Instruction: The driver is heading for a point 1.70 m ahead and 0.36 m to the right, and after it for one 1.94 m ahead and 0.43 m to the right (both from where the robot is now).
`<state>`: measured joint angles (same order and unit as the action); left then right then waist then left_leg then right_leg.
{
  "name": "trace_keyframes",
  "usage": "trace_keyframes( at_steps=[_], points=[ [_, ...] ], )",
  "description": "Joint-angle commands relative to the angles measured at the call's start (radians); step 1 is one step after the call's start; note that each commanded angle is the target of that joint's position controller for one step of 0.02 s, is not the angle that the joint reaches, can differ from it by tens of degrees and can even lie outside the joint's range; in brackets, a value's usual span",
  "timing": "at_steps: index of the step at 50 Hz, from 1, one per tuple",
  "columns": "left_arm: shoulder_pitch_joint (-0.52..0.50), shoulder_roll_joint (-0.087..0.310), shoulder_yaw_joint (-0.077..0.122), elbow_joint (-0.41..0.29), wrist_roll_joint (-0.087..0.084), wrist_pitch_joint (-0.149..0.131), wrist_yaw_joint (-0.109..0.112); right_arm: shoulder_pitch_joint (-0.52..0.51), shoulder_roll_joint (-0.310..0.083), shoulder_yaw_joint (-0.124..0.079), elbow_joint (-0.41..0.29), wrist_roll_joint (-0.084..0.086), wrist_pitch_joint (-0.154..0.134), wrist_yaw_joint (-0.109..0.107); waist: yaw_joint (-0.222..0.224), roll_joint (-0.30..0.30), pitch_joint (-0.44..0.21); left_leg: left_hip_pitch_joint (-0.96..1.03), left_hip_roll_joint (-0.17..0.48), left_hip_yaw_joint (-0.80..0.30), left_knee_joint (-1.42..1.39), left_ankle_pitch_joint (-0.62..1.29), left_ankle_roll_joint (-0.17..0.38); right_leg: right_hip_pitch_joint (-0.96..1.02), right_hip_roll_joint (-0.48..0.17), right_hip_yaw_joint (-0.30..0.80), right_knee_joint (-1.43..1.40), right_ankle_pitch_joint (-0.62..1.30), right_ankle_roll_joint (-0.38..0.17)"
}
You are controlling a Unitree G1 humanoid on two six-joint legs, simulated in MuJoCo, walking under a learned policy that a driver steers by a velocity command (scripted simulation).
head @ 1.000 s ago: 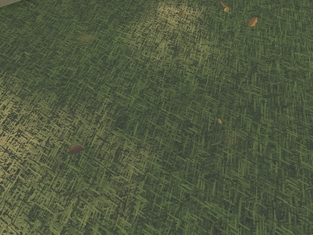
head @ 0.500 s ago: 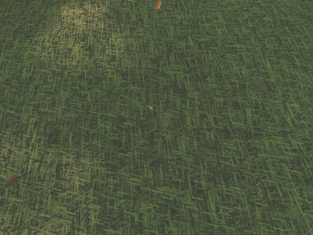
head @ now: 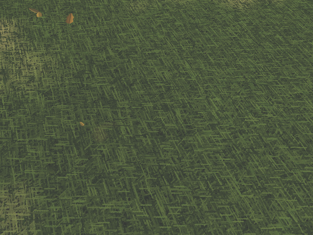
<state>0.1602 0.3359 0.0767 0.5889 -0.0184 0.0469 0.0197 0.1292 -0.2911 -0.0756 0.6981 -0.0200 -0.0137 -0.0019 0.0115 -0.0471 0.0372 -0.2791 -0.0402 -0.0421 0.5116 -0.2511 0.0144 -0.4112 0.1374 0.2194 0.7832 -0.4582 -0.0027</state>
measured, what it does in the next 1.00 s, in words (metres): steps on the spot, turning right: right foot, then left foot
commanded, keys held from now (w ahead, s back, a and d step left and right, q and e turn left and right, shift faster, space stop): e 0.54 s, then no key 0.08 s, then q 0.06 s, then w+q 0.32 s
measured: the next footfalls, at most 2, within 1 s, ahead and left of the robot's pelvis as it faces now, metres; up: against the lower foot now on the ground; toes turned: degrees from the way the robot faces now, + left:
right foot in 0.36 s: +0.01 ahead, -0.15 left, +0.00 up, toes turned -14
left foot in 0.86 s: +0.07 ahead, +0.05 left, +0.00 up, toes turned -20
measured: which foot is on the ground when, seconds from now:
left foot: down 0.00-0.36, up 0.38-0.84, down 0.86-1.00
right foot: up 0.00-0.34, down 0.36-0.86, up 0.88-1.00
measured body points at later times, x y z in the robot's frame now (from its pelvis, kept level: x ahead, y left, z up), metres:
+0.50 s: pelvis -0.02 -0.05 +0.01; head +0.02 -0.09 +0.45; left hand +0.22 +0.18 -0.06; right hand +0.05 -0.38 -0.11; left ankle +0.00 +0.11 -0.65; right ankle -0.03 -0.14 -0.73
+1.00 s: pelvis +0.05 -0.05 +0.01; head +0.07 -0.03 +0.46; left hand +0.28 +0.16 -0.09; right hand +0.02 -0.33 -0.10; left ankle +0.03 +0.06 -0.73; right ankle +0.00 -0.17 -0.68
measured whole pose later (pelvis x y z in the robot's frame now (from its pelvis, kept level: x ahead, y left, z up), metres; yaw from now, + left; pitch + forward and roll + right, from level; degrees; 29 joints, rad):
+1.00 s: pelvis +0.05 -0.05 +0.01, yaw -16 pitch +1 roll -1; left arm 0.19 0.30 0.05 0.68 -0.01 -0.07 -0.01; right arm 0.39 -0.26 -0.04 0.77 0.01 -0.06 0.01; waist -0.04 -0.04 -0.01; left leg -0.15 -0.03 -0.06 0.45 -0.32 0.05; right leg -0.44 0.04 0.03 0.95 -0.41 -0.01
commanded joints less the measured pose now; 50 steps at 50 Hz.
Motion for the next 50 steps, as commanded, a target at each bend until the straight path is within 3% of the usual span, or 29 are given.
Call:
trace_keyframes(
  at_steps=[1, 3, 5, 7, 11, 14, 16, 17, 18, 19, 20, 21, 22, 23, 24, 26, 31, 34, 35, 36, 38, 40, 42, 43, 44, 45, 46, 47, 50],
  points=[
    [0.057, 0.193, 0.073, -0.044, -0.001, -0.014, 0.006, -0.048, -0.131, -0.031, -0.087, -0.003, -0.010, -0.016, 0.023, 0.181, -0.080, 0.133, 0.371, -0.308, -0.186, 0.358, 0.227, -0.173, -0.074, -0.050, 0.395, -0.091, 0.062],
    [0.067, 0.139, 0.062, -0.026, -0.003, 0.005, 0.008, -0.066, -0.111, -0.021, -0.094, 0.016, -0.003, -0.028, 0.012, 0.172, -0.052, 0.149, 0.302, -0.191, -0.177, 0.342, 0.189, -0.212, -0.085, -0.074, 0.465, 0.000, 0.095],
    [0.031, 0.099, 0.048, -0.043, -0.012, 0.006, 0.002, -0.034, -0.119, -0.020, -0.087, 0.008, 0.008, -0.037, -0.013, 0.192, -0.049, 0.173, 0.271, -0.111, -0.188, 0.369, 0.194, -0.216, -0.100, -0.134, 0.407, 0.042, 0.112],
    [-0.019, 0.079, 0.037, -0.066, -0.012, 0.003, -0.001, 0.010, -0.137, -0.027, -0.078, 0.003, 0.018, -0.042, -0.049, 0.212, -0.068, 0.247, 0.292, -0.094, -0.185, 0.399, 0.212, -0.229, -0.127, -0.158, 0.309, 0.043, 0.123],
    [-0.034, 0.055, 0.019, -0.086, 0.000, 0.001, -0.016, 0.002, -0.188, -0.046, -0.075, 0.013, 0.030, -0.031, -0.059, 0.227, -0.101, 0.229, 0.328, -0.032, -0.179, 0.437, 0.216, -0.089, -0.169, -0.216, 0.100, 0.033, 0.109],
    [-0.008, 0.073, 0.026, -0.084, -0.004, 0.008, -0.027, -0.001, -0.205, -0.053, -0.067, 0.030, 0.029, -0.019, -0.049, 0.241, -0.103, 0.205, 0.347, -0.004, -0.157, 0.434, 0.202, 0.006, -0.161, -0.258, -0.039, 0.065, 0.080],
    [0.035, 0.075, 0.033, -0.074, -0.004, 0.013, -0.034, -0.017, -0.208, -0.053, -0.061, 0.050, 0.026, -0.016, -0.013, 0.229, -0.105, 0.183, 0.348, 0.023, -0.099, 0.401, 0.163, 0.097, -0.147, -0.282, -0.205, 0.168, 0.037],
    [0.077, 0.081, 0.041, -0.059, -0.003, 0.013, -0.033, -0.012, -0.190, -0.049, -0.053, 0.059, 0.022, -0.015, 0.010, 0.207, -0.111, 0.138, 0.327, 0.058, -0.034, 0.342, 0.119, 0.191, -0.126, -0.290, -0.318, 0.258, 0.004],
    [0.119, 0.124, 0.058, -0.049, -0.002, 0.012, -0.024, 0.050, -0.146, -0.037, -0.029, 0.048, 0.017, -0.010, 0.016, 0.095, -0.127, 0.026, 0.276, 0.131, 0.103, 0.205, 0.042, 0.340, -0.149, -0.211, -0.400, 0.419, -0.036],
    [0.154, 0.253, 0.085, -0.070, 0.001, 0.005, -0.005, 0.050, -0.064, -0.008, -0.069, -0.017, 0.016, -0.005, -0.009, -0.244, -0.143, -0.280, 0.146, 0.210, 0.441, -0.339, -0.067, 0.526, -0.429, 0.175, -0.396, 0.843, -0.151],
    [0.136, 0.257, 0.076, -0.091, 0.040, -0.022, -0.018, -0.048, -0.101, -0.016, -0.108, -0.005, 0.013, -0.016, 0.046, -0.224, -0.175, -0.386, 0.054, 0.053, 0.633, -0.461, -0.091, 0.414, -0.548, 0.327, -0.409, 0.870, -0.350],
    [0.119, 0.211, 0.064, -0.081, 0.045, -0.043, -0.026, -0.082, -0.142, -0.029, -0.108, 0.018, 0.018, -0.025, 0.057, -0.123, -0.151, -0.394, 0.077, -0.003, 0.705, -0.397, -0.082, 0.383, -0.493, 0.247, -0.433, 0.758, -0.338],
    [0.075, 0.181, 0.054, -0.067, 0.031, -0.053, -0.023, -0.076, -0.150, -0.034, -0.102, 0.024, 0.021, -0.029, 0.026, -0.100, -0.109, -0.398, 0.092, -0.018, 0.692, -0.303, -0.068, 0.350, -0.431, 0.172, -0.436, 0.662, -0.278],
    [0.034, 0.154, 0.046, -0.068, 0.013, -0.052, -0.016, -0.058, -0.152, -0.039, -0.082, 0.016, 0.023, -0.036, 0.008, -0.061, -0.098, -0.393, 0.102, -0.026, 0.662, -0.229, -0.068, 0.338, -0.384, 0.134, -0.435, 0.590, -0.231],
    [0.002, 0.143, 0.037, -0.071, 0.003, -0.048, -0.010, -0.042, -0.156, -0.041, -0.078, 0.009, 0.026, -0.039, -0.009, -0.077, -0.089, -0.369, 0.094, -0.024, 0.655, -0.174, -0.077, 0.307, -0.361, 0.112, -0.436, 0.615, -0.218],
    [-0.008, 0.132, 0.028, -0.072, 0.012, -0.043, 0.001, -0.011, -0.140, -0.039, -0.067, 0.013, 0.024, -0.032, -0.025, -0.092, -0.119, -0.318, 0.067, -0.016, 0.662, -0.106, -0.092, 0.288, -0.333, 0.092, -0.438, 0.644, -0.221],
    [0.003, 0.120, 0.020, -0.053, 0.019, -0.038, 0.011, -0.025, -0.104, -0.022, -0.065, 0.020, 0.026, -0.027, -0.001, -0.091, -0.125, -0.273, 0.063, -0.012, 0.446, -0.074, -0.112, 0.311, -0.318, 0.098, -0.427, 0.565, -0.221],
    [-0.018, 0.080, 0.000, -0.036, 0.034, -0.037, 0.006, -0.013, -0.085, -0.009, -0.056, 0.023, 0.026, -0.017, 0.009, -0.100, -0.121, -0.149, 0.091, -0.001, 0.307, -0.084, -0.103, 0.251, -0.316, 0.077, -0.426, 0.484, -0.218],
    [-0.004, 0.061, -0.009, -0.021, 0.036, -0.039, 0.001, -0.005, -0.077, -0.003, -0.052, 0.023, 0.023, -0.011, 0.019, -0.100, -0.129, -0.098, 0.094, 0.014, 0.256, -0.082, -0.097, 0.229, -0.309, 0.075, -0.448, 0.341, -0.217],
    [0.014, 0.074, -0.008, -0.006, 0.036, -0.040, -0.006, -0.009, -0.080, -0.001, -0.054, 0.028, 0.021, -0.006, 0.035, -0.113, -0.109, -0.072, 0.081, 0.038, 0.227, -0.089, -0.088, 0.203, -0.305, 0.090, -0.479, 0.152, -0.219],
    [0.034, 0.133, 0.006, 0.015, 0.031, -0.042, -0.015, -0.021, -0.109, -0.003, -0.065, 0.044, 0.010, 0.001, 0.050, -0.130, -0.036, -0.084, 0.055, 0.068, 0.197, -0.145, -0.053, 0.165, -0.330, 0.155, -0.523, -0.105, -0.226],
    [0.029, 0.133, 0.004, 0.029, 0.020, -0.049, -0.017, 0.009, -0.097, 0.004, -0.055, 0.052, -0.010, 0.008, 0.026, -0.091, 0.002, -0.049, 0.046, 0.080, 0.089, -0.139, -0.002, 0.146, -0.337, 0.167, -0.515, -0.196, -0.213],
    [0.011, 0.100, -0.007, 0.038, 0.013, -0.062, -0.015, 0.097, -0.078, 0.011, -0.016, 0.046, -0.031, 0.011, -0.020, -0.049, -0.003, 0.087, 0.036, 0.074, -0.036, -0.094, 0.048, 0.089, -0.302, 0.117, -0.454, -0.182, -0.179],
    [-0.020, 0.057, -0.019, 0.029, 0.020, -0.073, -0.015, 0.166, -0.095, 0.009, 0.004, 0.043, -0.040, 0.008, -0.045, 0.001, -0.011, 0.168, 0.097, -0.032, -0.083, -0.107, 0.082, 0.025, -0.255, 0.052, -0.336, -0.113, -0.139],
    [-0.051, 0.002, -0.030, -0.010, 0.029, -0.092, -0.018, 0.240, -0.186, -0.012, 0.019, 0.039, -0.048, 0.005, -0.039, 0.187, -0.023, 0.252, 0.244, -0.310, -0.177, -0.239, 0.178, -0.132, -0.108, -0.156, -0.088, -0.046, -0.056],
    [-0.114, 0.053, -0.014, -0.046, 0.012, -0.116, -0.014, 0.293, -0.242, -0.033, 0.026, 0.032, -0.054, 0.015, -0.082, 0.298, 0.037, 0.283, 0.396, -0.642, -0.320, -0.313, 0.307, -0.315, -0.062, -0.206, 0.079, -0.130, -0.013],
    [-0.137, 0.095, 0.002, -0.051, -0.009, -0.133, -0.016, 0.295, -0.203, -0.022, 0.021, 0.025, -0.064, 0.014, -0.089, 0.240, 0.079, 0.302, 0.420, -0.682, -0.340, -0.320, 0.328, -0.406, -0.107, -0.141, 0.196, -0.141, -0.008],
    [-0.125, 0.087, 0.003, -0.039, -0.013, -0.144, -0.023, 0.281, -0.176, -0.015, 0.016, 0.025, -0.070, 0.010, -0.073, 0.208, 0.080, 0.328, 0.381, -0.611, -0.331, -0.291, 0.298, -0.434, -0.135, -0.122, 0.239, -0.065, -0.011],
    [-0.147, 0.061, 0.004, -0.032, 0.017, -0.163, -0.043, 0.290, -0.144, -0.008, 0.005, 0.039, -0.058, -0.008, -0.076, 0.159, 0.037, 0.385, 0.274, -0.410, -0.317, -0.005, 0.231, -0.427, -0.160, -0.151, 0.161, 0.140, 0.012]
  ],
)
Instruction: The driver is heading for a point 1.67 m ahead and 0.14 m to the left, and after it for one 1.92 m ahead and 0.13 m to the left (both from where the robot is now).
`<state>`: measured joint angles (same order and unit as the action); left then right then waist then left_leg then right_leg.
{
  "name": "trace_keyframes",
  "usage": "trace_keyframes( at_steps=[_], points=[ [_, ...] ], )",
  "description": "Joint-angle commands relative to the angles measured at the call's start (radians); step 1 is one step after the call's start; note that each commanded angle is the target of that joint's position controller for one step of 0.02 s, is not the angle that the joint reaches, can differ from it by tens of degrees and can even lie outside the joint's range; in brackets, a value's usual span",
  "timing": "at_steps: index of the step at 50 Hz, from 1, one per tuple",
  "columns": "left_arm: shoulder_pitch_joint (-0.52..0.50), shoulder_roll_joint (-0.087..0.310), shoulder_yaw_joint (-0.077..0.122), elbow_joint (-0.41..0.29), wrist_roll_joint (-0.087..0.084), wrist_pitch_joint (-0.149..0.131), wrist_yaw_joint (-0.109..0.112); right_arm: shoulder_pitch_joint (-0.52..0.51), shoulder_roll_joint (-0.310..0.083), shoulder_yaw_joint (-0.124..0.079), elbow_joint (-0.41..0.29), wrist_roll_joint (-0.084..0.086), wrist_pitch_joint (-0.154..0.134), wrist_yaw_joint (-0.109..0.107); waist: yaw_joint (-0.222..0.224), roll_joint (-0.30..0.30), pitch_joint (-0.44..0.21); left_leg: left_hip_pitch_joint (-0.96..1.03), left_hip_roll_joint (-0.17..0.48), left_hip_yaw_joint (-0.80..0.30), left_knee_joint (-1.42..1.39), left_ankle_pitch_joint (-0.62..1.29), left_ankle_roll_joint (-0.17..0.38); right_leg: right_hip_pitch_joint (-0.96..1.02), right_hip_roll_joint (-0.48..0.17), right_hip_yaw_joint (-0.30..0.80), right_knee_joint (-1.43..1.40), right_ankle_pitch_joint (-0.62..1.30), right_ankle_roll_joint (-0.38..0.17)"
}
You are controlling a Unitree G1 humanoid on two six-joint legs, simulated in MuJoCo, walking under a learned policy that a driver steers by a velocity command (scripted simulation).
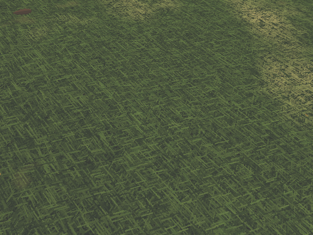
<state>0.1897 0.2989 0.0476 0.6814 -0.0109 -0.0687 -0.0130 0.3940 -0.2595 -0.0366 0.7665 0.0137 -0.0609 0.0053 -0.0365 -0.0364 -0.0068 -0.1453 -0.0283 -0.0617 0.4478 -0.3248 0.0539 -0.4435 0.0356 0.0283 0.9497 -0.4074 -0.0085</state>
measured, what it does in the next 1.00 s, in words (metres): walks ahead: right foot, then left foot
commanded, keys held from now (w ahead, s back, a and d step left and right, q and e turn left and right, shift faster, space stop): w+q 0.38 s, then w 0.20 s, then w+e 0.02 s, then e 0.40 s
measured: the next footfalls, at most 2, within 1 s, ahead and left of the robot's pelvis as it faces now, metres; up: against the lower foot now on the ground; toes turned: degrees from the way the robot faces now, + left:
right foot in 0.26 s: +0.28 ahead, -0.13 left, +0.00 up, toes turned +12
left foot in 0.72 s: +0.49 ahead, +0.21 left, +0.00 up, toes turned +17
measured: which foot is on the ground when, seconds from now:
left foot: down 0.00-0.26, up 0.28-0.70, down 0.72-1.00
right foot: up 0.00-0.24, down 0.26-0.74, up 0.76-1.00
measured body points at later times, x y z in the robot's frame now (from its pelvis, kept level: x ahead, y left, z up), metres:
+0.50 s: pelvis +0.24 -0.03 +0.00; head +0.26 -0.02 +0.45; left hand +0.23 +0.27 -0.11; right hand +0.46 -0.25 -0.09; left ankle +0.23 +0.12 -0.67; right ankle +0.24 -0.14 -0.74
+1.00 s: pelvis +0.42 +0.09 +0.00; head +0.46 +0.10 +0.45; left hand +0.48 +0.39 -0.12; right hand +0.60 -0.16 -0.10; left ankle +0.45 +0.19 -0.74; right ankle +0.48 -0.05 -0.68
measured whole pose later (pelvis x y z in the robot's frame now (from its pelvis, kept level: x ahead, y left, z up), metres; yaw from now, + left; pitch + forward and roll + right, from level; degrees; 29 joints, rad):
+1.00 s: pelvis +0.42 +0.09 +0.00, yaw +8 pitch +1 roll +1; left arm 0.21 0.32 0.07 0.75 -0.01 0.04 0.03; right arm 0.16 -0.27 -0.05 0.72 -0.03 -0.04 0.00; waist 0.00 -0.03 0.08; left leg -0.27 0.03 0.16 0.39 -0.13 0.05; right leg -0.56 -0.07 0.01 0.99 -0.33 0.09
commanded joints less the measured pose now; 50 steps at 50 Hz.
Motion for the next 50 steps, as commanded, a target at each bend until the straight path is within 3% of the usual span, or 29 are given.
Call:
trace_keyframes(
  at_steps=[1, 3, 5, 8, 11, 12, 13, 14, 15, 16, 17, 18, 20, 22, 24, 29, 32, 34, 35, 36, 37, 38, 39, 40, 41, 42, 45, 47, 50],
  points=[
    [-0.184, 0.076, 0.027, -0.123, 0.012, -0.050, -0.015, 0.030, -0.166, -0.045, -0.066, 0.007, -0.002, -0.022, -0.028, 0.149, 0.068, 0.229, 0.231, -0.336, -0.254, 0.145, 0.181, -0.350, -0.046, 0.019, -0.062, 0.133, 0.034],
    [-0.212, 0.034, 0.014, -0.118, 0.011, -0.050, -0.023, 0.028, -0.167, -0.046, -0.072, 0.008, 0.012, -0.034, -0.033, 0.154, 0.060, 0.155, 0.184, -0.252, -0.245, 0.224, 0.162, -0.246, -0.020, -0.010, -0.190, 0.217, 0.061],
    [-0.253, 0.018, 0.007, -0.123, 0.005, -0.049, -0.028, 0.039, -0.190, -0.054, -0.073, 0.009, 0.022, -0.040, -0.048, 0.167, 0.070, 0.070, 0.167, -0.224, -0.236, 0.231, 0.150, -0.149, 0.000, -0.020, -0.305, 0.285, 0.074],
    [-0.270, 0.053, 0.018, -0.128, -0.008, -0.051, -0.030, 0.060, -0.217, -0.064, -0.071, 0.020, 0.029, -0.040, -0.048, 0.183, 0.070, -0.004, 0.191, -0.268, -0.219, 0.206, 0.134, -0.018, 0.012, -0.009, -0.399, 0.339, 0.073],
    [-0.189, 0.111, 0.043, -0.114, -0.018, -0.057, -0.021, 0.024, -0.224, -0.069, -0.081, 0.024, 0.028, -0.039, 0.018, 0.209, 0.052, -0.008, 0.218, -0.314, -0.154, 0.276, 0.096, 0.119, -0.003, 0.012, -0.459, 0.322, 0.035],
    [-0.101, 0.138, 0.059, -0.091, -0.015, -0.058, -0.013, 0.008, -0.207, -0.064, -0.089, 0.019, 0.028, -0.036, 0.069, 0.202, 0.006, -0.026, 0.183, -0.291, -0.057, 0.381, 0.070, 0.243, 0.002, 0.000, -0.497, 0.319, 0.008],
    [0.029, 0.178, 0.078, -0.068, -0.007, -0.060, -0.002, -0.002, -0.167, -0.051, -0.103, 0.008, 0.026, -0.032, 0.132, 0.171, -0.097, -0.094, 0.120, -0.245, 0.143, 0.397, 0.035, 0.445, -0.066, 0.050, -0.496, 0.308, -0.036],
    [0.199, 0.248, 0.093, -0.051, 0.015, -0.053, 0.009, 0.024, -0.074, -0.023, -0.139, -0.014, 0.024, -0.033, 0.171, -0.019, -0.292, -0.297, 0.021, -0.152, 0.485, 0.131, -0.013, 0.758, -0.291, 0.333, -0.505, 0.119, -0.121],
    [0.205, 0.271, 0.090, -0.030, 0.026, -0.045, -0.007, 0.132, -0.047, -0.011, -0.168, 0.026, 0.014, -0.033, 0.093, -0.343, -0.341, -0.530, -0.040, -0.115, 0.728, -0.291, -0.039, 0.831, -0.462, 0.783, -0.672, -0.103, -0.234],
    [0.138, 0.159, 0.064, -0.043, 0.015, -0.045, -0.006, 0.086, -0.159, -0.039, -0.136, 0.047, 0.016, -0.032, 0.100, -0.193, -0.187, -0.611, 0.037, -0.128, 0.835, -0.204, -0.044, 0.712, -0.431, 0.708, -0.703, -0.209, -0.211],
    [0.094, 0.115, 0.052, -0.042, 0.006, -0.039, 0.000, -0.005, -0.190, -0.047, -0.143, 0.037, 0.019, -0.028, 0.105, -0.110, -0.071, -0.620, 0.075, -0.089, 0.833, -0.112, -0.041, 0.588, -0.393, 0.517, -0.695, -0.092, -0.183],
    [0.060, 0.097, 0.046, -0.035, 0.011, -0.036, 0.001, -0.042, -0.173, -0.046, -0.143, 0.023, 0.020, -0.027, 0.087, -0.046, -0.026, -0.584, 0.107, -0.075, 0.808, -0.047, -0.041, 0.491, -0.344, 0.398, -0.706, 0.051, -0.169],
    [0.034, 0.071, 0.038, -0.016, 0.025, -0.039, 0.004, -0.072, -0.143, -0.046, -0.154, 0.019, 0.025, -0.013, 0.058, -0.070, 0.017, -0.526, 0.144, -0.070, 0.759, 0.017, -0.041, 0.375, -0.287, 0.252, -0.749, 0.199, -0.165],
    [0.046, 0.072, 0.040, 0.012, 0.017, -0.053, 0.002, -0.090, -0.097, -0.032, -0.160, 0.018, 0.031, -0.007, 0.047, -0.061, 0.035, -0.520, 0.142, -0.057, 0.707, 0.022, -0.046, 0.332, -0.282, 0.188, -0.787, 0.273, -0.191],
    [0.053, 0.098, 0.047, 0.035, 0.010, -0.059, -0.001, -0.144, -0.079, -0.021, -0.181, 0.007, 0.030, -0.004, 0.044, -0.035, 0.066, -0.554, 0.139, -0.054, 0.601, 0.053, -0.059, 0.320, -0.292, 0.143, -0.819, 0.334, -0.216],
    [0.069, 0.151, 0.054, 0.069, -0.011, -0.045, 0.001, -0.297, -0.067, 0.003, -0.212, 0.000, -0.002, 0.027, 0.081, -0.012, 0.084, -0.464, 0.125, 0.034, 0.269, 0.282, -0.053, 0.314, -0.252, 0.002, -0.828, 0.422, -0.189],
    [0.142, 0.180, 0.057, 0.111, -0.025, -0.025, 0.001, -0.378, -0.090, -0.004, -0.249, -0.004, -0.017, 0.035, 0.092, -0.015, 0.096, -0.402, 0.089, 0.050, 0.147, 0.290, -0.031, 0.371, -0.273, 0.027, -0.770, 0.575, -0.163],
    [0.146, 0.201, 0.059, 0.124, -0.024, -0.007, 0.006, -0.310, -0.132, -0.027, -0.236, -0.015, -0.026, 0.035, 0.036, -0.038, 0.029, -0.268, 0.042, 0.066, 0.074, 0.304, -0.006, 0.423, -0.259, 0.027, -0.638, 0.776, -0.118],
    [0.136, 0.192, 0.054, 0.121, -0.024, -0.003, 0.009, -0.199, -0.164, -0.046, -0.200, -0.024, -0.028, 0.029, -0.027, -0.032, -0.047, -0.094, 0.016, 0.085, 0.031, 0.386, 0.017, 0.396, -0.218, 0.007, -0.508, 0.861, -0.085],
    [0.143, 0.152, 0.038, 0.110, -0.011, -0.008, 0.012, -0.095, -0.214, -0.064, -0.177, -0.037, -0.026, 0.017, -0.074, -0.015, -0.135, 0.122, 0.082, 0.047, 0.055, 0.609, 0.042, 0.284, -0.157, -0.020, -0.338, 0.736, -0.036],
    [0.199, 0.054, 0.003, 0.084, 0.028, -0.013, 0.008, 0.001, -0.291, -0.072, -0.179, -0.070, -0.012, -0.001, -0.076, 0.211, -0.304, 0.447, 0.365, -0.219, 0.138, 1.021, 0.141, 0.021, -0.042, -0.059, 0.022, 0.128, 0.039],
    [0.351, 0.040, -0.006, 0.125, 0.002, -0.009, 0.010, -0.008, -0.273, -0.059, -0.198, -0.072, 0.004, 0.001, -0.037, 0.337, -0.502, 0.537, 0.525, -0.459, 0.093, 1.106, 0.271, -0.068, 0.027, 0.103, 0.279, -0.315, 0.068],
    [0.308, 0.150, 0.026, 0.134, -0.028, 0.003, 0.012, -0.049, -0.227, -0.056, -0.199, -0.049, 0.018, 0.009, -0.053, 0.229, -0.451, 0.420, 0.471, -0.386, 0.023, 0.900, 0.263, -0.106, -0.018, 0.136, 0.354, -0.261, 0.075],
    [0.211, 0.153, 0.031, 0.107, -0.037, 0.018, 0.018, -0.118, -0.184, -0.043, -0.192, -0.028, 0.018, 0.012, -0.030, 0.187, -0.282, 0.305, 0.415, -0.264, -0.008, 0.765, 0.223, -0.186, -0.064, 0.077, 0.342, -0.220, 0.072],
    [0.174, 0.124, 0.028, 0.105, -0.025, 0.035, 0.030, -0.174, -0.142, -0.031, -0.178, -0.021, 0.014, 0.012, -0.001, 0.136, -0.180, 0.174, 0.367, -0.186, -0.049, 0.698, 0.194, -0.184, -0.099, 0.056, 0.293, -0.155, 0.080],
    [0.182, 0.112, 0.032, 0.111, -0.015, 0.060, 0.040, -0.227, -0.109, -0.022, -0.174, -0.024, 0.008, 0.014, 0.035, 0.142, -0.126, 0.049, 0.333, -0.111, -0.091, 0.662, 0.175, -0.116, -0.122, 0.052, 0.249, -0.108, 0.089],
    [0.211, 0.077, 0.036, 0.097, -0.008, 0.103, 0.055, -0.308, -0.126, -0.035, -0.158, -0.051, -0.010, 0.007, 0.085, 0.162, -0.080, -0.126, 0.326, 0.003, -0.184, 0.616, 0.193, 0.003, -0.113, 0.017, 0.205, -0.004, 0.109],
    [0.154, 0.068, 0.036, 0.058, 0.000, 0.111, 0.055, -0.310, -0.141, -0.043, -0.138, -0.046, -0.011, -0.008, 0.077, 0.154, -0.063, -0.116, 0.340, 0.039, -0.209, 0.550, 0.199, -0.023, -0.130, 0.019, 0.114, 0.058, 0.104],
    [0.079, 0.059, 0.032, 0.012, 0.003, 0.116, 0.035, -0.311, -0.161, -0.053, -0.118, -0.036, 0.007, -0.028, 0.056, 0.142, -0.059, -0.097, 0.341, 0.094, -0.227, 0.415, 0.192, 0.007, -0.141, 0.002, -0.027, 0.148, 0.085]
  ],
)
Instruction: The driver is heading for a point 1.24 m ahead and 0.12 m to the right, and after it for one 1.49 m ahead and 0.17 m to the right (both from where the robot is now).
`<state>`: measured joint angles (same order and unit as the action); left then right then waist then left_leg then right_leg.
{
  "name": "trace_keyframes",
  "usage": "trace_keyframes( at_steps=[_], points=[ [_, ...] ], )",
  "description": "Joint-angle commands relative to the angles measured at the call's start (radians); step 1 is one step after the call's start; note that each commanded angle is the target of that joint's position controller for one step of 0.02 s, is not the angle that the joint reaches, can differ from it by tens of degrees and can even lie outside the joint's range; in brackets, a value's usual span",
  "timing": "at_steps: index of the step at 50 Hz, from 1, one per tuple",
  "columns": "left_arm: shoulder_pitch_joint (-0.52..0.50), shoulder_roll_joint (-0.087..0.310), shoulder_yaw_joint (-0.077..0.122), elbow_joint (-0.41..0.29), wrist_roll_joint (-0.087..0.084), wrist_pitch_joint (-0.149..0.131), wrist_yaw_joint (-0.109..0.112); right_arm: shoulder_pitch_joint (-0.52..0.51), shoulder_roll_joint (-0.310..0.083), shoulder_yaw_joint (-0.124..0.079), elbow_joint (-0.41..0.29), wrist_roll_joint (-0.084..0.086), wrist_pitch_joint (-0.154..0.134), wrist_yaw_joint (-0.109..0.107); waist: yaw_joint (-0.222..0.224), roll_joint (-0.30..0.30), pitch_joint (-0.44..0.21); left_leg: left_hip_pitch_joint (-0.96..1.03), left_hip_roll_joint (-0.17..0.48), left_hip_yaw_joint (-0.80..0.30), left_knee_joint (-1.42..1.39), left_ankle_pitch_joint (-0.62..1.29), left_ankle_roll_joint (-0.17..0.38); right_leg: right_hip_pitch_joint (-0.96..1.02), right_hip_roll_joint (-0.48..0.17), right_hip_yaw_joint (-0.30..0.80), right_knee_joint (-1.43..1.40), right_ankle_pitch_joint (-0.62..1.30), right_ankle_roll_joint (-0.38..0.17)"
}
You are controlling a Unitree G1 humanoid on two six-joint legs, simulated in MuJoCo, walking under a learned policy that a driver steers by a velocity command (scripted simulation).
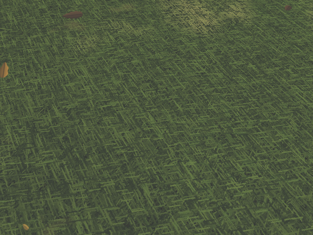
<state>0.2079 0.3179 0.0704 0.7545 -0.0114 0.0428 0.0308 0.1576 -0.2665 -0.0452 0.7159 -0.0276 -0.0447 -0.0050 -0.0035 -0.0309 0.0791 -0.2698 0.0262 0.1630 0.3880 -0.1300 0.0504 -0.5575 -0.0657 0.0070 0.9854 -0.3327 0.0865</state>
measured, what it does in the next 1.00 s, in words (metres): walks ahead: right foot, then left foot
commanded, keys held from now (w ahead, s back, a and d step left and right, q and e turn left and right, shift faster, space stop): e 0.36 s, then no key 0.08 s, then q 0.02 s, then w+q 0.54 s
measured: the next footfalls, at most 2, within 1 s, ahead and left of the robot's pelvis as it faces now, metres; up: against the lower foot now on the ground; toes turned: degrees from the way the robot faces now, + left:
right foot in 0.20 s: +0.08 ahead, -0.14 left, +0.00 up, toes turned -11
left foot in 0.66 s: +0.12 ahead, +0.08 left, +0.00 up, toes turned -13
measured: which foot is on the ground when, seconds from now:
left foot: down 0.00-0.20, up 0.22-0.64, down 0.66-1.00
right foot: up 0.00-0.18, down 0.20-0.66, up 0.68-1.00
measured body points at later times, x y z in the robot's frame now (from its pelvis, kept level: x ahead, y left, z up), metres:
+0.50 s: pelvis +0.04 -0.04 +0.00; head +0.08 -0.07 +0.45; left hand +0.28 +0.19 -0.08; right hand +0.12 -0.35 -0.11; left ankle +0.10 +0.11 -0.69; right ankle +0.04 -0.13 -0.74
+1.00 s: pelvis +0.19 -0.05 +0.00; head +0.23 -0.03 +0.45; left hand +0.45 +0.17 -0.08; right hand +0.14 -0.33 -0.11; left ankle +0.08 +0.09 -0.74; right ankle +0.31 -0.21 -0.72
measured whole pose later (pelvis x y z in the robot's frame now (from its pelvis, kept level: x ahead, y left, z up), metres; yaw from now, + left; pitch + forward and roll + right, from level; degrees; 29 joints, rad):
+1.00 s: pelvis +0.19 -0.05 +0.00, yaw -3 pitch +2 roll -1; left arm 0.02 0.28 0.06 0.67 -0.02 -0.10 -0.04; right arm 0.46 -0.27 -0.06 0.81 0.03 -0.03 -0.03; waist -0.10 -0.03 0.03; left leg -0.01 -0.02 -0.17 0.32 -0.35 0.03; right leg -0.51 0.01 0.06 0.53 -0.08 0.05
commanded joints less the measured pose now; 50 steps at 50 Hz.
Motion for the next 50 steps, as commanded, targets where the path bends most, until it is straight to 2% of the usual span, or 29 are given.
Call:
trace_keyframes(
  at_steps=[1, 6, 8, 9, 10, 11, 12, 13, 14, 15, 16, 18, 20, 23, 25, 27, 29, 31, 32, 33, 34, 35, 36, 39, 41, 43, 45, 48, 50],
  points=[
    [0.041, 0.044, 0.010, -0.074, 0.003, 0.008, -0.016, -0.076, -0.163, -0.047, -0.062, 0.008, -0.002, -0.021, 0.017, 0.135, -0.141, 0.032, 0.292, -0.121, -0.169, 0.188, 0.195, 0.133, -0.038, 0.012, -0.097, 0.081, -0.016],
    [-0.035, 0.073, 0.023, -0.138, 0.000, 0.026, -0.043, -0.061, -0.207, -0.066, -0.035, 0.034, 0.029, -0.010, -0.006, 0.132, -0.119, 0.116, 0.337, -0.116, -0.107, 0.135, 0.172, 0.155, -0.021, -0.039, -0.246, 0.000, -0.058],
    [-0.016, 0.073, 0.030, -0.142, 0.001, 0.027, -0.049, -0.069, -0.212, -0.070, -0.024, 0.052, 0.039, -0.009, 0.017, 0.125, -0.126, 0.130, 0.319, -0.083, -0.020, 0.139, 0.122, 0.231, 0.010, -0.078, -0.397, 0.066, -0.091],
    [0.004, 0.090, 0.039, -0.138, 0.005, 0.025, -0.045, -0.034, -0.194, -0.068, -0.005, 0.057, 0.042, -0.007, 0.023, 0.101, -0.132, 0.108, 0.284, -0.051, 0.052, 0.095, 0.072, 0.302, 0.034, -0.073, -0.488, 0.157, -0.118],
    [0.050, 0.162, 0.063, -0.132, 0.004, 0.022, -0.030, 0.021, -0.156, -0.059, 0.014, 0.040, 0.042, -0.003, 0.020, -0.029, -0.150, 0.024, 0.205, 0.021, 0.222, -0.006, -0.009, 0.426, -0.018, 0.040, -0.578, 0.439, -0.166],
    [0.075, 0.279, 0.087, -0.153, 0.005, 0.018, -0.008, -0.002, -0.100, -0.037, -0.034, -0.014, 0.040, 0.002, 0.002, -0.332, -0.154, -0.293, 0.045, 0.080, 0.545, -0.483, -0.122, 0.596, -0.258, 0.385, -0.582, 0.833, -0.328],
    [0.085, 0.253, 0.074, -0.168, 0.038, -0.007, -0.020, -0.090, -0.134, -0.046, -0.059, -0.001, 0.041, -0.008, 0.072, -0.222, -0.217, -0.380, -0.018, -0.117, 0.741, -0.581, -0.137, 0.554, -0.328, 0.497, -0.614, 0.764, -0.469],
    [0.063, 0.224, 0.065, -0.162, 0.037, -0.030, -0.029, -0.120, -0.159, -0.055, -0.058, 0.025, 0.048, -0.013, 0.066, -0.118, -0.202, -0.402, -0.001, -0.180, 0.804, -0.514, -0.123, 0.538, -0.279, 0.408, -0.627, 0.712, -0.441],
    [0.015, 0.204, 0.062, -0.161, 0.020, -0.042, -0.026, -0.107, -0.151, -0.057, -0.051, 0.033, 0.051, -0.020, 0.035, -0.080, -0.182, -0.416, 0.014, -0.203, 0.789, -0.425, -0.111, 0.525, -0.228, 0.343, -0.621, 0.641, -0.384],
    [-0.031, 0.167, 0.051, -0.168, 0.001, -0.042, -0.020, -0.096, -0.157, -0.061, -0.038, 0.025, 0.053, -0.029, 0.018, -0.055, -0.174, -0.420, 0.023, -0.216, 0.759, -0.365, -0.111, 0.514, -0.199, 0.313, -0.619, 0.604, -0.343],
    [-0.065, 0.155, 0.043, -0.176, -0.004, -0.038, -0.013, -0.086, -0.163, -0.065, -0.037, 0.017, 0.053, -0.034, 0.000, -0.068, -0.172, -0.383, 0.016, -0.218, 0.751, -0.315, -0.117, 0.476, -0.178, 0.290, -0.620, 0.618, -0.330],
    [-0.072, 0.149, 0.039, -0.186, 0.006, -0.032, -0.004, -0.059, -0.147, -0.063, -0.032, 0.021, 0.048, -0.031, -0.014, -0.083, -0.202, -0.330, -0.009, -0.215, 0.720, -0.256, -0.129, 0.463, -0.150, 0.273, -0.619, 0.642, -0.329],
    [-0.068, 0.143, 0.036, -0.185, 0.008, -0.030, 0.002, -0.054, -0.126, -0.055, -0.024, 0.029, 0.049, -0.028, -0.006, -0.080, -0.212, -0.307, -0.012, -0.211, 0.614, -0.231, -0.139, 0.484, -0.145, 0.261, -0.613, 0.623, -0.326],
    [-0.071, 0.135, 0.030, -0.174, 0.014, -0.024, 0.005, -0.059, -0.104, -0.042, -0.021, 0.030, 0.053, -0.019, 0.012, -0.097, -0.214, -0.211, 0.000, -0.205, 0.476, -0.219, -0.142, 0.452, -0.141, 0.251, -0.607, 0.535, -0.322],
    [-0.052, 0.105, 0.016, -0.153, 0.019, -0.025, -0.002, -0.048, -0.100, -0.034, -0.011, 0.036, 0.053, -0.005, 0.035, -0.115, -0.209, -0.123, 0.011, -0.176, 0.385, -0.200, -0.127, 0.391, -0.126, 0.250, -0.660, 0.174, -0.317],
    [-0.026, 0.133, 0.017, -0.123, 0.020, -0.030, -0.015, -0.065, -0.117, -0.034, -0.018, 0.044, 0.047, 0.008, 0.059, -0.158, -0.136, -0.102, -0.007, -0.133, 0.339, -0.239, -0.101, 0.332, -0.136, 0.301, -0.718, -0.152, -0.313],
    [-0.026, 0.150, 0.018, -0.107, 0.016, -0.038, -0.021, -0.055, -0.124, -0.032, -0.017, 0.053, 0.030, 0.017, 0.048, -0.134, -0.075, -0.076, -0.014, -0.117, 0.253, -0.248, -0.054, 0.297, -0.150, 0.324, -0.724, -0.272, -0.302],
    [-0.043, 0.135, 0.012, -0.096, 0.006, -0.048, -0.021, 0.021, -0.106, -0.028, 0.021, 0.051, 0.008, 0.023, 0.004, -0.091, -0.059, 0.044, -0.034, -0.097, 0.113, -0.194, -0.004, 0.241, -0.128, 0.289, -0.683, -0.298, -0.273],
    [-0.061, 0.104, 0.003, -0.097, 0.008, -0.056, -0.021, 0.079, -0.109, -0.028, 0.045, 0.049, -0.001, 0.022, -0.021, -0.063, -0.059, 0.111, -0.017, -0.141, 0.066, -0.203, 0.021, 0.204, -0.095, 0.250, -0.617, -0.267, -0.244],
    [-0.095, 0.042, -0.015, -0.115, 0.019, -0.067, -0.023, 0.168, -0.145, -0.033, 0.066, 0.045, -0.010, 0.018, -0.041, 0.062, -0.076, 0.201, 0.113, -0.345, -0.022, -0.252, 0.069, 0.112, -0.020, 0.147, -0.400, -0.191, -0.186],
    [-0.131, 0.035, -0.011, -0.169, 0.017, -0.091, -0.022, 0.217, -0.271, -0.064, 0.077, 0.044, -0.014, 0.021, -0.029, 0.272, -0.031, 0.254, 0.284, -0.713, -0.155, -0.417, 0.208, -0.113, 0.129, -0.042, -0.181, -0.178, -0.107],
    [-0.201, 0.098, 0.006, -0.188, -0.008, -0.114, -0.018, 0.237, -0.253, -0.063, 0.069, 0.025, -0.026, 0.025, -0.081, 0.258, 0.027, 0.247, 0.362, -0.903, -0.246, -0.478, 0.295, -0.235, 0.108, 0.038, -0.037, -0.284, -0.097],
    [-0.187, 0.116, 0.016, -0.181, -0.025, -0.129, -0.024, 0.209, -0.210, -0.050, 0.062, 0.024, -0.038, 0.019, -0.054, 0.207, 0.047, 0.268, 0.341, -0.841, -0.230, -0.472, 0.272, -0.278, 0.057, 0.085, 0.024, -0.197, -0.103],
    [-0.201, 0.090, 0.019, -0.160, 0.009, -0.150, -0.039, 0.214, -0.160, -0.039, 0.055, 0.047, -0.038, 0.001, -0.057, 0.148, 0.004, 0.348, 0.225, -0.625, -0.214, -0.215, 0.190, -0.286, 0.024, 0.067, -0.040, 0.023, -0.091],
    [-0.220, 0.040, 0.008, -0.162, 0.011, -0.156, -0.051, 0.239, -0.142, -0.036, 0.053, 0.047, -0.025, -0.012, -0.060, 0.144, -0.027, 0.322, 0.166, -0.523, -0.212, -0.060, 0.170, -0.201, 0.049, 0.034, -0.151, 0.120, -0.059],
    [-0.249, 0.003, -0.002, -0.165, 0.006, -0.156, -0.058, 0.246, -0.152, -0.041, 0.043, 0.047, -0.014, -0.022, -0.068, 0.148, -0.033, 0.257, 0.127, -0.455, -0.201, 0.006, 0.156, -0.104, 0.074, 0.013, -0.277, 0.199, -0.036],
    [-0.293, -0.005, -0.007, -0.177, -0.001, -0.157, -0.064, 0.266, -0.177, -0.050, 0.039, 0.049, -0.007, -0.028, -0.085, 0.159, -0.021, 0.189, 0.118, -0.442, -0.190, 0.015, 0.151, -0.022, 0.093, 0.007, -0.381, 0.248, -0.022],
    [-0.313, 0.025, 0.001, -0.186, -0.012, -0.161, -0.069, 0.291, -0.193, -0.058, 0.036, 0.059, 0.001, -0.028, -0.087, 0.171, -0.016, 0.139, 0.142, -0.491, -0.166, -0.008, 0.142, 0.079, 0.100, 0.021, -0.462, 0.277, -0.025],
    [-0.275, 0.061, 0.014, -0.182, -0.018, -0.166, -0.066, 0.273, -0.204, -0.065, 0.027, 0.063, 0.003, -0.027, -0.054, 0.191, -0.020, 0.140, 0.166, -0.534, -0.136, 0.018, 0.123, 0.150, 0.092, 0.039, -0.493, 0.262, -0.046]
  ],
)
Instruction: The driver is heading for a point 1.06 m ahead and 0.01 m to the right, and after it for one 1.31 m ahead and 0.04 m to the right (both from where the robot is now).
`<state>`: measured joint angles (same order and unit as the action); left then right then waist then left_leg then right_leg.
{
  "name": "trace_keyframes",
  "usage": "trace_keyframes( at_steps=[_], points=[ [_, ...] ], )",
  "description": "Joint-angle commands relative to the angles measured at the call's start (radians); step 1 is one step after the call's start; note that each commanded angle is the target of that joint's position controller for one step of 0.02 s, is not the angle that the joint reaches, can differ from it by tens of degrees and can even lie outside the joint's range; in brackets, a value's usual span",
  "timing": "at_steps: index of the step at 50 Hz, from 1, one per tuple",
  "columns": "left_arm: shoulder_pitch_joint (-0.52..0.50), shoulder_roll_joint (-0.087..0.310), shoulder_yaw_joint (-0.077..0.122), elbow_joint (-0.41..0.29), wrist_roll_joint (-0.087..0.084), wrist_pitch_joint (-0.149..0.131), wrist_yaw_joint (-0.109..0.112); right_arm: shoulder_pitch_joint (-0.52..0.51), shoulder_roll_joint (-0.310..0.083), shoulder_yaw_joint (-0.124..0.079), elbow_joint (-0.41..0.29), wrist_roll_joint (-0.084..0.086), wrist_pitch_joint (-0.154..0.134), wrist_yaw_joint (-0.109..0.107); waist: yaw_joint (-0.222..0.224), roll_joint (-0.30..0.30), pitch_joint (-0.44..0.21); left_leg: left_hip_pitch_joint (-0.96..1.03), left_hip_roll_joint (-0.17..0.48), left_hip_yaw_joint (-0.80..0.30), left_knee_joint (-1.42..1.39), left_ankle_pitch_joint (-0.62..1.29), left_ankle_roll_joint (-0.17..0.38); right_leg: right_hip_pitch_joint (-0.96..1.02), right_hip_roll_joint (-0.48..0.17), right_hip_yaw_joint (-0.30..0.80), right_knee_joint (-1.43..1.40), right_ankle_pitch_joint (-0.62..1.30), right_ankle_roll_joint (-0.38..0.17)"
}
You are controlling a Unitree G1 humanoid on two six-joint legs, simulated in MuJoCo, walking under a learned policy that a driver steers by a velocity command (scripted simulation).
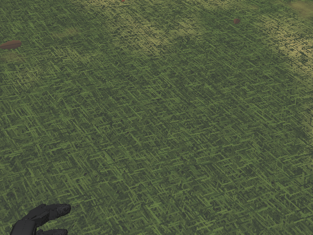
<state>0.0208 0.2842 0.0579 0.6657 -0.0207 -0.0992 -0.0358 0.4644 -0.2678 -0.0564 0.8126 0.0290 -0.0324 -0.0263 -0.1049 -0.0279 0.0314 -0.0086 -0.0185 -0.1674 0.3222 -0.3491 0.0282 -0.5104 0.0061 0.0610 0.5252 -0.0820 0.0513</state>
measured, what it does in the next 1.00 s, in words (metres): walks ahead: right foot, then left foot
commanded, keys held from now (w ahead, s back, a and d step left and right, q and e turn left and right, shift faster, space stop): w+q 0.16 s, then w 0.24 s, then w+e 0.26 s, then e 0.34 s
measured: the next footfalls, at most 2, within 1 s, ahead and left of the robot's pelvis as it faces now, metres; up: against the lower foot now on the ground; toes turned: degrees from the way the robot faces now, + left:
right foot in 0.06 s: +0.18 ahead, -0.14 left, +0.00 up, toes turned +6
left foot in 0.52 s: +0.42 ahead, +0.18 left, +0.00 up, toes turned +11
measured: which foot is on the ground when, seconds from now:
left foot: down 0.00-0.06, up 0.08-0.50, down 0.52-1.00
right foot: up 0.00-0.04, down 0.06-0.54, up 0.56-0.98, down 1.00-1.00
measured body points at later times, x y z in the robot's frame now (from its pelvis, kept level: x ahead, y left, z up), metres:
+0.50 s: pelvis +0.26 +0.02 -0.01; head +0.29 +0.04 +0.44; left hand +0.18 +0.30 -0.14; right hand +0.54 -0.14 -0.08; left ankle +0.38 +0.17 -0.73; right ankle +0.15 -0.14 -0.74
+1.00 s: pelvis +0.48 +0.07 -0.01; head +0.52 +0.06 +0.43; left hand +0.69 +0.31 -0.10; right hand +0.56 -0.22 -0.13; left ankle +0.38 +0.17 -0.74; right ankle +0.60 -0.02 -0.74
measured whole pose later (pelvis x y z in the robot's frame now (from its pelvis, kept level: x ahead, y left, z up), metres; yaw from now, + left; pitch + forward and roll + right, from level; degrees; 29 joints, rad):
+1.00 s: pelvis +0.48 +0.07 -0.01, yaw -3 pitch +1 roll +3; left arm 0.10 0.28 0.06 0.67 0.00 -0.01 -0.06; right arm 0.23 -0.29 -0.08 0.78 0.03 -0.03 -0.03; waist -0.04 -0.03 0.06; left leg -0.06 0.03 0.27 0.48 -0.41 0.00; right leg -0.48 -0.03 -0.04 0.57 -0.06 -0.05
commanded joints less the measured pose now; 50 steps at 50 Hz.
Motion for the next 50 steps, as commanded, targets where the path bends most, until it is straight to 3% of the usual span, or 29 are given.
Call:
trace_keyframes(
  at_steps=[1, 2, 3, 4, 5, 6, 7, 8, 10, 12, 17, 19, 22, 24, 25, 26, 27, 28, 29, 30, 31, 32, 34, 37, 42, 45, 48, 49, 50],
  points=[
    [-0.045, 0.112, 0.035, -0.084, -0.009, -0.027, 0.005, -0.050, -0.201, -0.055, -0.076, 0.006, -0.007, -0.005, 0.077, 0.194, 0.014, -0.125, 0.211, -0.208, -0.034, 0.283, 0.132, 0.164, 0.018, -0.018, -0.055, -0.001, -0.028],
    [0.044, 0.139, 0.050, -0.060, -0.006, -0.029, 0.013, -0.067, -0.185, -0.051, -0.085, 0.002, -0.007, -0.004, 0.127, 0.186, -0.031, -0.145, 0.176, -0.188, 0.055, 0.381, 0.108, 0.291, 0.023, -0.031, -0.090, -0.006, -0.054],
    [0.174, 0.179, 0.068, -0.035, 0.002, -0.031, 0.023, -0.080, -0.148, -0.039, -0.100, -0.009, -0.009, 0.001, 0.190, 0.157, -0.131, -0.213, 0.115, -0.143, 0.244, 0.406, 0.073, 0.492, -0.041, 0.016, -0.088, -0.016, -0.098],
    [0.346, 0.248, 0.084, -0.015, 0.023, -0.025, 0.035, -0.066, -0.065, -0.014, -0.137, -0.029, -0.010, 0.000, 0.239, -0.015, -0.317, -0.410, 0.022, -0.048, 0.575, 0.179, 0.025, 0.801, -0.254, 0.270, -0.088, -0.182, -0.177],
    [0.363, 0.275, 0.083, 0.007, 0.035, -0.015, 0.019, 0.044, -0.029, 0.000, -0.170, 0.009, -0.022, -0.001, 0.164, -0.352, -0.378, -0.665, -0.048, 0.000, 0.827, -0.267, -0.004, 0.908, -0.431, 0.718, -0.242, -0.409, -0.295],
    [0.299, 0.162, 0.055, -0.005, 0.025, -0.014, 0.018, 0.006, -0.142, -0.027, -0.137, 0.028, -0.019, -0.001, 0.169, -0.205, -0.227, -0.752, 0.030, -0.021, 0.943, -0.191, -0.008, 0.791, -0.405, 0.663, -0.276, -0.521, -0.274],
    [0.253, 0.116, 0.043, -0.006, 0.016, -0.009, 0.024, -0.082, -0.175, -0.036, -0.145, 0.019, -0.016, 0.003, 0.174, -0.122, -0.110, -0.762, 0.066, 0.014, 0.947, -0.100, -0.007, 0.667, -0.366, 0.477, -0.273, -0.412, -0.243],
    [0.214, 0.099, 0.036, 0.000, 0.021, -0.006, 0.024, -0.116, -0.156, -0.035, -0.146, 0.008, -0.014, 0.004, 0.153, -0.057, -0.064, -0.725, 0.098, 0.031, 0.924, -0.032, -0.008, 0.569, -0.317, 0.358, -0.287, -0.274, -0.228],
    [0.192, 0.073, 0.028, 0.024, 0.035, -0.009, 0.023, -0.145, -0.118, -0.032, -0.156, 0.000, -0.011, 0.016, 0.124, -0.074, -0.020, -0.663, 0.132, 0.033, 0.866, 0.032, -0.007, 0.446, -0.257, 0.221, -0.332, -0.130, -0.227],
    [0.200, 0.079, 0.031, 0.047, 0.027, -0.021, 0.021, -0.161, -0.076, -0.019, -0.166, 0.002, -0.005, 0.023, 0.112, -0.071, -0.004, -0.653, 0.132, 0.048, 0.806, 0.042, -0.014, 0.402, -0.253, 0.158, -0.372, -0.057, -0.253],
    [0.203, 0.140, 0.045, 0.084, 0.007, -0.020, 0.022, -0.303, -0.053, 0.008, -0.212, -0.019, -0.023, 0.045, 0.125, -0.030, 0.033, -0.639, 0.135, 0.102, 0.485, 0.239, -0.029, 0.380, -0.234, 0.016, -0.413, 0.073, -0.268],
    [0.231, 0.163, 0.049, 0.099, -0.003, -0.013, 0.023, -0.369, -0.055, 0.014, -0.227, -0.017, -0.033, 0.057, 0.149, -0.026, 0.037, -0.579, 0.117, 0.143, 0.376, 0.307, -0.024, 0.373, -0.223, -0.026, -0.408, 0.082, -0.249],
    [0.303, 0.194, 0.053, 0.138, -0.019, 0.002, 0.022, -0.448, -0.083, 0.008, -0.263, -0.012, -0.039, 0.063, 0.160, -0.027, 0.051, -0.543, 0.097, 0.149, 0.280, 0.294, -0.002, 0.434, -0.263, -0.001, -0.379, 0.107, -0.231],
    [0.315, 0.212, 0.055, 0.152, -0.020, 0.019, 0.024, -0.421, -0.114, -0.006, -0.264, -0.013, -0.044, 0.064, 0.124, -0.038, 0.027, -0.461, 0.066, 0.165, 0.225, 0.247, 0.020, 0.477, -0.275, 0.013, -0.304, 0.213, -0.210],
    [0.304, 0.213, 0.051, 0.154, -0.020, 0.025, 0.026, -0.336, -0.140, -0.023, -0.241, -0.016, -0.046, 0.061, 0.065, -0.035, -0.025, -0.323, 0.039, 0.188, 0.184, 0.257, 0.039, 0.464, -0.248, -0.015, -0.192, 0.342, -0.186],
    [0.317, 0.184, 0.038, 0.156, -0.011, 0.027, 0.028, -0.189, -0.186, -0.049, -0.197, -0.019, -0.043, 0.052, -0.004, -0.025, -0.121, -0.097, 0.027, 0.196, 0.189, 0.266, 0.062, 0.390, -0.195, -0.049, -0.006, 0.393, -0.154],
    [0.325, 0.110, 0.007, 0.127, 0.021, 0.024, 0.027, -0.014, -0.269, -0.073, -0.174, -0.034, -0.036, 0.035, -0.067, 0.096, -0.282, 0.197, 0.234, -0.016, 0.217, 0.269, 0.120, 0.189, -0.128, -0.093, 0.326, 0.097, -0.105],
    [0.445, 0.007, -0.021, 0.111, 0.004, 0.010, 0.027, -0.009, -0.322, -0.073, -0.178, -0.051, -0.031, 0.035, 0.011, 0.342, -0.418, 0.385, 0.448, -0.473, 0.061, 0.011, 0.249, -0.102, 0.025, -0.034, 0.642, -0.500, -0.056],
    [0.384, 0.128, 0.008, 0.127, -0.023, 0.004, 0.026, -0.028, -0.223, -0.051, -0.182, -0.044, -0.036, 0.040, -0.027, 0.221, -0.350, 0.310, 0.425, -0.504, -0.011, -0.096, 0.228, -0.191, -0.012, 0.073, 0.757, -0.492, -0.059],
    [0.316, 0.159, 0.021, 0.100, -0.037, 0.004, 0.025, -0.084, -0.182, -0.036, -0.174, -0.033, -0.041, 0.041, -0.009, 0.196, -0.209, 0.207, 0.399, -0.345, -0.023, -0.068, 0.195, -0.254, -0.056, 0.053, 0.770, -0.404, -0.069],
    [0.281, 0.146, 0.019, 0.095, -0.026, 0.007, 0.031, -0.146, -0.152, -0.026, -0.171, -0.032, -0.047, 0.044, 0.024, 0.144, -0.142, 0.092, 0.359, -0.237, -0.045, 0.028, 0.178, -0.228, -0.098, 0.034, 0.736, -0.318, -0.069],
    [0.273, 0.136, 0.023, 0.096, -0.011, 0.015, 0.034, -0.195, -0.124, -0.021, -0.167, -0.037, -0.054, 0.047, 0.055, 0.144, -0.094, -0.001, 0.323, -0.146, -0.075, 0.114, 0.168, -0.190, -0.125, 0.037, 0.689, -0.255, -0.065],
    [0.310, 0.100, 0.023, 0.114, -0.014, 0.043, 0.035, -0.248, -0.094, -0.018, -0.158, -0.049, -0.074, 0.048, 0.100, 0.144, -0.065, -0.106, 0.293, -0.019, -0.133, 0.294, 0.164, -0.088, -0.141, 0.042, 0.657, -0.190, -0.052],
    [0.289, 0.067, 0.022, 0.093, -0.001, 0.074, 0.043, -0.292, -0.115, -0.030, -0.135, -0.051, -0.089, 0.035, 0.139, 0.106, -0.018, -0.158, 0.288, 0.150, -0.131, 0.684, 0.168, -0.089, -0.122, 0.030, 0.571, -0.148, -0.019],
    [0.151, 0.026, 0.004, 0.026, 0.014, 0.075, 0.006, -0.285, -0.160, -0.045, -0.110, -0.040, -0.055, -0.002, 0.094, 0.093, -0.016, -0.136, 0.251, 0.323, -0.110, 0.727, 0.149, -0.013, -0.094, -0.058, 0.225, 0.105, -0.017],
    [0.110, 0.059, 0.016, -0.016, 0.014, 0.082, -0.017, -0.268, -0.186, -0.056, -0.094, -0.020, -0.031, -0.006, 0.085, 0.094, -0.031, -0.050, 0.290, 0.330, -0.048, 0.735, 0.142, -0.007, -0.081, -0.074, 0.145, 0.069, -0.045],
    [0.141, 0.103, 0.040, -0.039, 0.019, 0.093, -0.027, -0.298, -0.204, -0.067, -0.100, 0.008, -0.009, -0.011, 0.121, 0.110, -0.055, -0.009, 0.305, 0.335, 0.111, 0.846, 0.111, 0.050, -0.037, -0.116, 0.097, -0.061, -0.098],
    [0.209, 0.125, 0.055, -0.028, 0.018, 0.092, -0.024, -0.310, -0.198, -0.067, -0.104, 0.014, -0.002, -0.013, 0.161, 0.094, -0.089, -0.023, 0.275, 0.357, 0.240, 0.869, 0.084, 0.145, 0.000, -0.138, 0.030, -0.032, -0.126],
    [0.302, 0.177, 0.079, -0.007, 0.021, 0.088, -0.007, -0.274, -0.172, -0.059, -0.099, 0.008, 0.000, -0.010, 0.199, 0.023, -0.143, -0.080, 0.205, 0.380, 0.434, 0.770, 0.030, 0.304, 0.027, -0.116, -0.068, 0.162, -0.165]
  ],
)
